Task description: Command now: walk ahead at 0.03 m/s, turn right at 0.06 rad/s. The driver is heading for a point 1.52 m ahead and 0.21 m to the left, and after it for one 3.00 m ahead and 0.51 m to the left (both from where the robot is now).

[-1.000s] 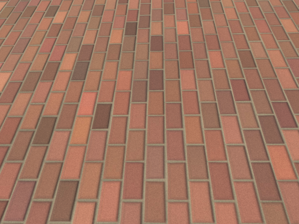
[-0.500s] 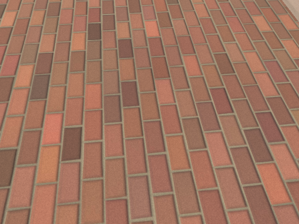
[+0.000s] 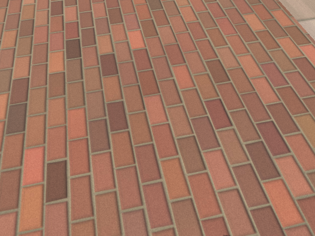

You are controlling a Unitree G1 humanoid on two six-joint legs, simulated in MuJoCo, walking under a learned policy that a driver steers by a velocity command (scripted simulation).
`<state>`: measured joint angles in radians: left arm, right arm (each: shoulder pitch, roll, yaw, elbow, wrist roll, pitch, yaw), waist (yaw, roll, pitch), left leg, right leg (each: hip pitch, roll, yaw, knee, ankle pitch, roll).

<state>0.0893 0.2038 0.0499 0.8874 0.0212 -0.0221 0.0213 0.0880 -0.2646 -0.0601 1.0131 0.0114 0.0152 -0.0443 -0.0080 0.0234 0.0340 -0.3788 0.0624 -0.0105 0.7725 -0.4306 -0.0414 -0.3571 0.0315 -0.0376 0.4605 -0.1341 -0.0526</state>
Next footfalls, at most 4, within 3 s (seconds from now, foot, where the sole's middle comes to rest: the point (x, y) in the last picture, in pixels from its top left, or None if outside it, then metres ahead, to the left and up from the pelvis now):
0.06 left None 0.04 0.15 -0.77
1.98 left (139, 219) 0.53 0.12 -0.77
2.54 right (191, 155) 0.84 -0.12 -0.77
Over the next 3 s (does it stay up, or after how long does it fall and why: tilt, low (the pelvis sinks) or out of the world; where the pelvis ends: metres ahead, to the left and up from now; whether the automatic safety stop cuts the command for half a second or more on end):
stays up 0.92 -0.01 0.00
